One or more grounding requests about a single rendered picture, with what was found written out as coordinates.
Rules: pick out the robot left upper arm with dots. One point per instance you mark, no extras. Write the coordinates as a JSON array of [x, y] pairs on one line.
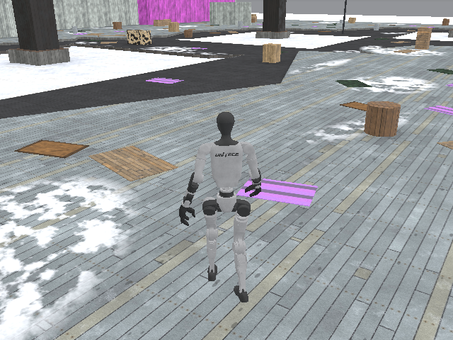
[[203, 150]]

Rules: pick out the robot right hand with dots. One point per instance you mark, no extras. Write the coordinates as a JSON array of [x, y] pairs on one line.
[[256, 192]]

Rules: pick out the right robot forearm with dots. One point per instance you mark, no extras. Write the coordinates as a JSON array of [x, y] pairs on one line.
[[257, 181]]

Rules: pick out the robot shin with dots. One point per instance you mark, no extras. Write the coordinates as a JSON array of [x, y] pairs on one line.
[[211, 250], [240, 261]]

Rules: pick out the left robot forearm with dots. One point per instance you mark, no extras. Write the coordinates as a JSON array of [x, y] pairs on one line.
[[190, 192]]

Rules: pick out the robot right upper arm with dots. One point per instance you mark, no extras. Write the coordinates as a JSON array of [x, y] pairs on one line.
[[251, 159]]

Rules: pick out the robot left shin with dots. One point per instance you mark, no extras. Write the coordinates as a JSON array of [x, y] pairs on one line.
[[211, 250]]

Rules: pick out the robot left hand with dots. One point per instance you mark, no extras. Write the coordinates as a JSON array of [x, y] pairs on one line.
[[183, 216]]

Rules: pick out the robot right shin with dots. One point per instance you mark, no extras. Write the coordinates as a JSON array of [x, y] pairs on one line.
[[240, 261]]

